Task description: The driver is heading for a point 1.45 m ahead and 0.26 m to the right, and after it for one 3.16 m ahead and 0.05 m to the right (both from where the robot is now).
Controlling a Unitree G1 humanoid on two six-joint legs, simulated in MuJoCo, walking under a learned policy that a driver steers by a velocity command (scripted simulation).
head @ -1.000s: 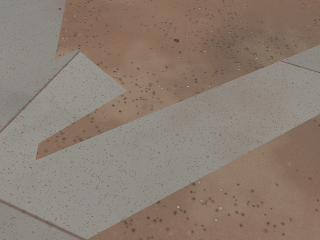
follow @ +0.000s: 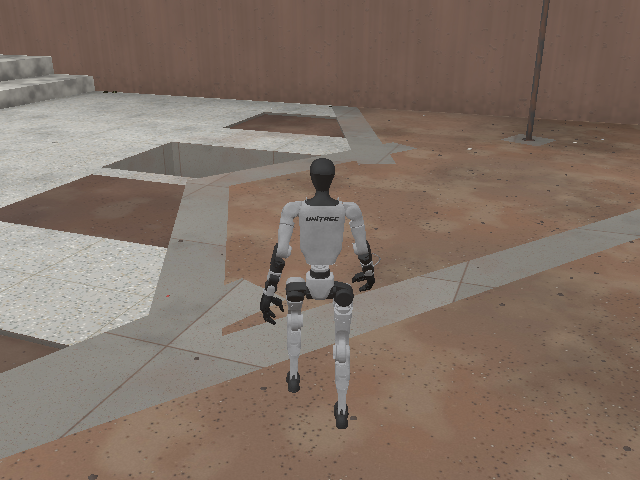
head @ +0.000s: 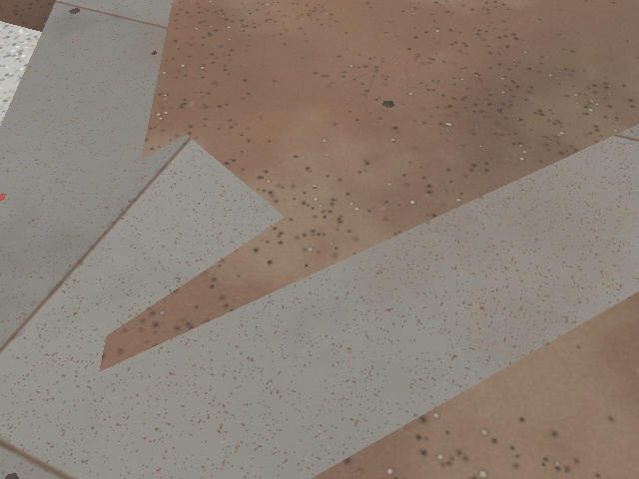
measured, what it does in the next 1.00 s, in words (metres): walks ahead: left foot, then right foot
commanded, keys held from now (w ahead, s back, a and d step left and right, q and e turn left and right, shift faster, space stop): w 1.00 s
